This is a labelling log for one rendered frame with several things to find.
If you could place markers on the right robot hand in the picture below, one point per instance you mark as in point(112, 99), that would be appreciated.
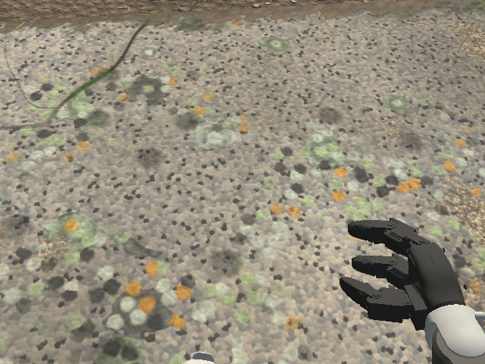
point(425, 282)

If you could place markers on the right robot forearm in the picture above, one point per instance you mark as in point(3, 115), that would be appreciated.
point(455, 336)

